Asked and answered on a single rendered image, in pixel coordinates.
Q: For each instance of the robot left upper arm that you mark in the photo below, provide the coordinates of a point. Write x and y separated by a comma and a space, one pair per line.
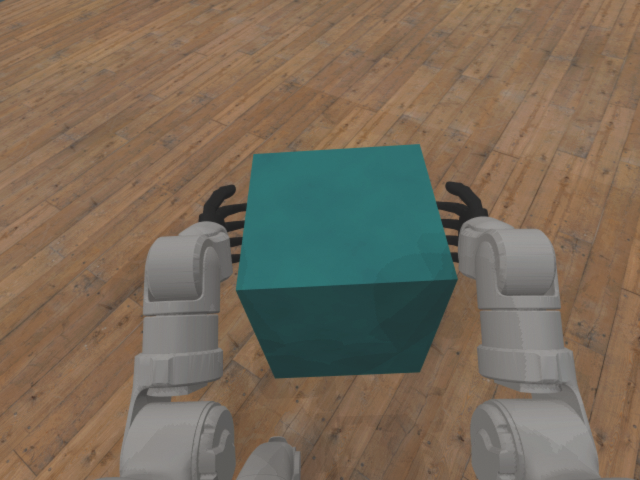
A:
179, 441

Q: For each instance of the right robot hand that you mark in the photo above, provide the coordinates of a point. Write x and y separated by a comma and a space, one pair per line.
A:
472, 210

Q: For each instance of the carton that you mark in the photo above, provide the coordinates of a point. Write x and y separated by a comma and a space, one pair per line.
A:
345, 268

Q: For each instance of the left robot forearm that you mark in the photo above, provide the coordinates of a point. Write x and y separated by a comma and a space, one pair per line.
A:
180, 352

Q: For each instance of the right robot forearm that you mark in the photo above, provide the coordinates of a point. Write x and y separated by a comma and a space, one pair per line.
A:
522, 343

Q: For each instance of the left robot thigh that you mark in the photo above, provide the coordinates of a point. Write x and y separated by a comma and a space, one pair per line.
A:
272, 461

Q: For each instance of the left robot hand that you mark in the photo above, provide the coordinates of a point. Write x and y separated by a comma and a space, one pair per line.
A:
213, 213

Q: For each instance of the robot right upper arm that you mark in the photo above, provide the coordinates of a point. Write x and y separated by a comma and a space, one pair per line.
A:
531, 439

